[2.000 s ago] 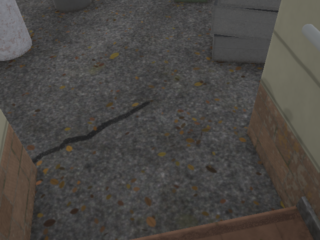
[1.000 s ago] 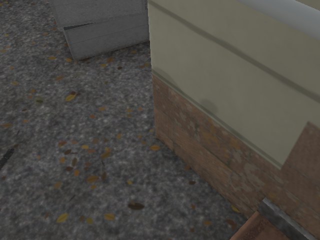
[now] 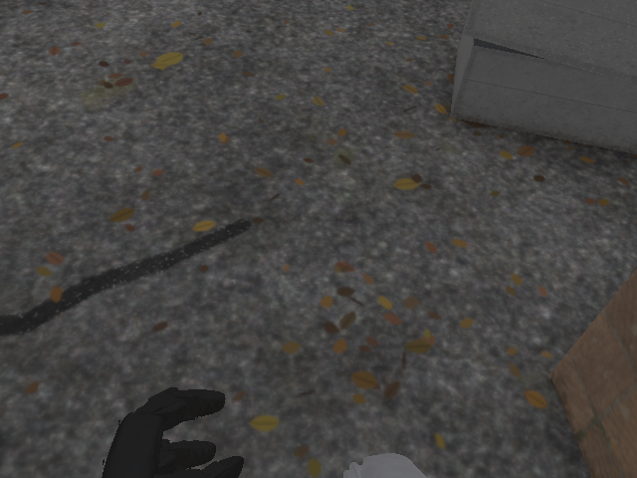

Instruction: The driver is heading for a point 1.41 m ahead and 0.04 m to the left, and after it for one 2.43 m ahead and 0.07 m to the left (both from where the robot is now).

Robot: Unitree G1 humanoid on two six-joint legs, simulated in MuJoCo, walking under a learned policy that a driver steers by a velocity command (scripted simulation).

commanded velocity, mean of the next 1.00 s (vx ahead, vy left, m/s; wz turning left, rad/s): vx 0.07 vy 0.00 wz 0.36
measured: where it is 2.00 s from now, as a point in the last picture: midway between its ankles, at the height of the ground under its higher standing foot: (153, 465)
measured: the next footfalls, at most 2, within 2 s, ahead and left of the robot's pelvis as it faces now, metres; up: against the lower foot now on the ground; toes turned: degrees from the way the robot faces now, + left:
right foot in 0.22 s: +0.10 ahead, -0.18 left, +0.00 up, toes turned +15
left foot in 1.00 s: -0.01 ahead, +0.14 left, +0.17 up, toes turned +13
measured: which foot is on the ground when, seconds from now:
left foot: down 0.00-0.20, up 0.22-0.98, down 1.00-1.00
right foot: up 0.00-0.20, down 0.22-1.00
